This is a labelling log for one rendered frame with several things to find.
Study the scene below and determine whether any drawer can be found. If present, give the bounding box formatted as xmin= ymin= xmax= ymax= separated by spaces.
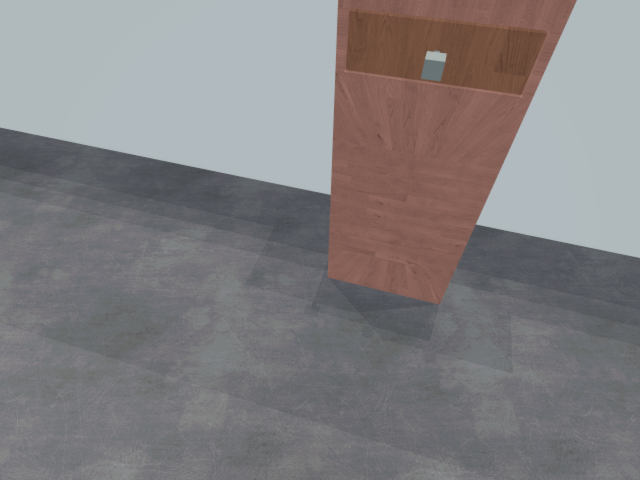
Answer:
xmin=346 ymin=9 xmax=547 ymax=95

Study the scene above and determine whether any cabinet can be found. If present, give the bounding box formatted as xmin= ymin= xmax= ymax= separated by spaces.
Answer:
xmin=328 ymin=0 xmax=577 ymax=305

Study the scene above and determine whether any handle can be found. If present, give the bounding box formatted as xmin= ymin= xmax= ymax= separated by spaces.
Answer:
xmin=421 ymin=50 xmax=447 ymax=81

